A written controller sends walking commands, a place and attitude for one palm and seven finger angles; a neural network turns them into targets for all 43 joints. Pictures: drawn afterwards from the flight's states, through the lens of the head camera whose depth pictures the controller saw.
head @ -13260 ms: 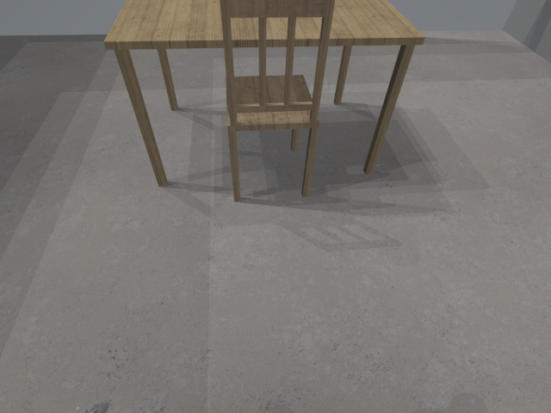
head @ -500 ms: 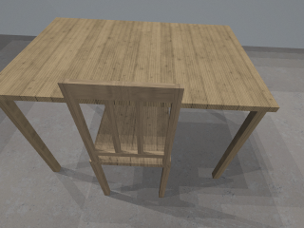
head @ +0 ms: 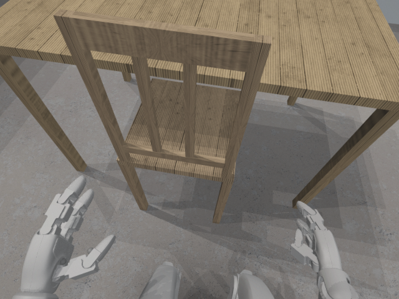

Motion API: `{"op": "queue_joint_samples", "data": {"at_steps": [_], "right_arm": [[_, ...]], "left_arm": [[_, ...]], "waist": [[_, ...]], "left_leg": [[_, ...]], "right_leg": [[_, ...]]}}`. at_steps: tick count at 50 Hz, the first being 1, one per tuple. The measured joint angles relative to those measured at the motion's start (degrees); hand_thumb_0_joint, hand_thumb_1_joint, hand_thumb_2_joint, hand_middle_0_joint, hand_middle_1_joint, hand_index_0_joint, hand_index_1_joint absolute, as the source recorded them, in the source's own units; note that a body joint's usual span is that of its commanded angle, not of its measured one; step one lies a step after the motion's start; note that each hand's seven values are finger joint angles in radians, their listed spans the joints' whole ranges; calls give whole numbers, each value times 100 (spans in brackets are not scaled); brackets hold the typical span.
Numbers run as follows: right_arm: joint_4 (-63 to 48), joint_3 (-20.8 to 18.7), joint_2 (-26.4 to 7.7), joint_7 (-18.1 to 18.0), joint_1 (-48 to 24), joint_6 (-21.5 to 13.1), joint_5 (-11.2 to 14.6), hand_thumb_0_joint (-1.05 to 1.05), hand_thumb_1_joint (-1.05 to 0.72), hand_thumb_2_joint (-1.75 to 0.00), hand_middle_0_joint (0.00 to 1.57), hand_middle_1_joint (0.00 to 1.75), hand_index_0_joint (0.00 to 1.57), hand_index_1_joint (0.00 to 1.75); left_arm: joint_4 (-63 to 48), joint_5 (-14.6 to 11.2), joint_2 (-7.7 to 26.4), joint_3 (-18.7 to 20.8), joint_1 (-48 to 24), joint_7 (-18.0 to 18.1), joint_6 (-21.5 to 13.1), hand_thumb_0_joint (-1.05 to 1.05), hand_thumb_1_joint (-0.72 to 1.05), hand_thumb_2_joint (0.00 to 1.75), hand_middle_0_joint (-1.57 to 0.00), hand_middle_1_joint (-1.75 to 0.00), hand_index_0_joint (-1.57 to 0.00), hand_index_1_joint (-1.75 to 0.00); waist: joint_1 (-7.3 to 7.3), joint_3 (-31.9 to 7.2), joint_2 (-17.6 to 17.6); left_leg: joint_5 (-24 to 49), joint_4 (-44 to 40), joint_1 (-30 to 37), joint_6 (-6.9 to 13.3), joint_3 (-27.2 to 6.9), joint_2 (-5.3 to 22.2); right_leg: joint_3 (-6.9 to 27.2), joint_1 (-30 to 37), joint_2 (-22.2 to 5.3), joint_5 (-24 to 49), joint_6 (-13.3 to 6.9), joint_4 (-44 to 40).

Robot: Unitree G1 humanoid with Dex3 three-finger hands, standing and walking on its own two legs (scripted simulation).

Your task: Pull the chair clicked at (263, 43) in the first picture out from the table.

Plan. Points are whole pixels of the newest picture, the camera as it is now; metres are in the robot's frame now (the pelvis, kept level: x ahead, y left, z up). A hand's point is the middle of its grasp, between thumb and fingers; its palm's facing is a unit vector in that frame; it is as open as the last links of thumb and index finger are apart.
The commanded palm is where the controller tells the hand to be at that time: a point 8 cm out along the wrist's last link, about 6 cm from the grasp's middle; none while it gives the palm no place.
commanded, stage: raise the hand toward the chair's back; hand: left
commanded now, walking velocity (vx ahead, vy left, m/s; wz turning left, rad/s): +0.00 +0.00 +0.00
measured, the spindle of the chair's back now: (150, 112) +0.50 +0.18 +0.03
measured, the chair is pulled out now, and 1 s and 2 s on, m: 0.00 0.00 0.00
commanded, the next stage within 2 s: aim the fingers beside a spindle in 1.50 s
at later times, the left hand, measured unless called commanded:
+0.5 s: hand (94, 219) +0.23 +0.21 +0.06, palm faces -0.04 -1.00 -0.05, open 15.0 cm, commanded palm +0.21 +0.27 +0.06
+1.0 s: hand (79, 196) +0.26 +0.24 +0.07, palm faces -0.04 -1.00 -0.07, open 16.9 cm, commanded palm +0.24 +0.30 +0.08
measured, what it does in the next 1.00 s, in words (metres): stands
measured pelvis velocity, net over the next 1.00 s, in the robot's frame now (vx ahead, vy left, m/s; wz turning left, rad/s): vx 0.02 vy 0.04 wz -0.02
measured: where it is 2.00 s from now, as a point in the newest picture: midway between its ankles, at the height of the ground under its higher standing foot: outside the picture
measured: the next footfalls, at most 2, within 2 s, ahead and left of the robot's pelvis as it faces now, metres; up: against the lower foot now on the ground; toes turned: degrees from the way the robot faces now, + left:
none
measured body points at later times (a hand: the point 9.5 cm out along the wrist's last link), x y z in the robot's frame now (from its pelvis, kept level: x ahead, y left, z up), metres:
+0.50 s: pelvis +0.01 +0.03 +0.02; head +0.09 +0.04 +0.46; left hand +0.23 +0.27 +0.06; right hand +0.17 -0.24 -0.05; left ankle +0.02 +0.14 -0.63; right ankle +0.04 -0.09 -0.63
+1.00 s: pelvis +0.02 +0.04 +0.03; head +0.09 +0.06 +0.47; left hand +0.26 +0.30 +0.08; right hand +0.19 -0.19 -0.05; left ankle +0.02 +0.14 -0.63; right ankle +0.04 -0.09 -0.63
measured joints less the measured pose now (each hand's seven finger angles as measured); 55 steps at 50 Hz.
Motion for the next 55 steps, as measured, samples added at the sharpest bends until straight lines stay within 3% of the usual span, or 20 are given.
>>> {"op": "queue_joint_samples", "data": {"at_steps": [2,5,9,14,22,30,41,55], "right_arm": [[152,121,94,-36,33,-1,45,1,-90,-90,20,30,20,30],[319,216,252,-73,162,95,109,1,-90,-90,20,30,20,30],[420,152,368,-113,477,230,130,1,-90,-90,20,30,20,30],[485,-28,206,-150,827,232,104,1,-90,-90,20,30,20,30],[401,-201,-140,-167,848,162,98,1,-90,-90,20,30,20,30],[114,-59,-62,-108,625,193,64,1,-90,-90,20,30,20,30],[-64,260,86,-51,615,299,43,1,-90,-90,20,30,20,30],[155,155,-96,-75,864,320,73,1,-90,-90,20,30,20,30]], "left_arm": [[17,-78,54,-19,-306,-320,177,1,35,66,-14,-21,-14,-21],[147,-131,122,-10,-651,-629,769,1,28,63,-13,-20,-14,-20],[174,-174,85,122,-661,-475,1314,1,19,59,-13,-18,-13,-19],[149,-111,5,229,-479,-97,1099,0,7,55,-12,-17,-12,-17],[156,-2,55,56,-385,-9,784,0,-11,47,-9,-14,-10,-14],[52,86,129,3,-532,172,841,-1,-30,39,-8,-11,-8,-11],[182,73,234,80,-835,28,1149,-1,-47,31,-6,-8,-7,-9],[441,-61,365,329,-1184,-116,1246,-1,-50,30,-6,-8,-6,-8]], "waist": [[-1,23,87],[-100,61,181],[-295,58,223],[-417,4,186],[-483,10,93],[-433,10,58],[-325,2,125],[-421,40,162]], "left_leg": [[-3,58,-106,-9,-34,4],[29,-7,-100,-11,6,9],[109,-289,116,37,155,8],[179,-550,301,120,293,-18],[161,-558,338,238,352,-75],[172,-599,422,308,341,-112],[191,-701,540,363,316,-142],[247,-897,669,368,354,-138]], "right_leg": [[-32,-88,3,2,-10,35],[8,-104,10,42,2,-17],[149,38,14,133,67,-239],[280,175,0,222,142,-467],[340,237,-51,247,247,-533],[329,378,-81,296,320,-660],[303,553,-102,345,383,-842],[341,663,-89,408,397,-1027]]}}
